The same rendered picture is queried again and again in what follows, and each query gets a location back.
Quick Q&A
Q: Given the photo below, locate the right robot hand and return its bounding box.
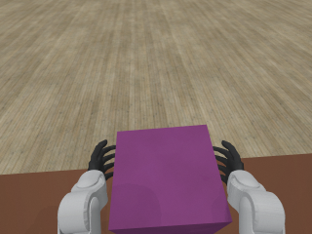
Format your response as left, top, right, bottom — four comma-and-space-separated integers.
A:
213, 140, 245, 186

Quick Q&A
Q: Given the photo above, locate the left robot hand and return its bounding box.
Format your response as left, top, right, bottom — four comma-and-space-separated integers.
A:
88, 139, 116, 181

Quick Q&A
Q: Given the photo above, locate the right robot forearm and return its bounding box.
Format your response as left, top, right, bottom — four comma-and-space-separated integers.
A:
226, 170, 286, 234

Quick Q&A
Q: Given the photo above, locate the carton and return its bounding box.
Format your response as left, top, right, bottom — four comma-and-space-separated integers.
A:
108, 124, 233, 234

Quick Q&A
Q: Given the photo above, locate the left robot forearm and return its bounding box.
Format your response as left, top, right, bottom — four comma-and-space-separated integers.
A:
58, 170, 108, 234

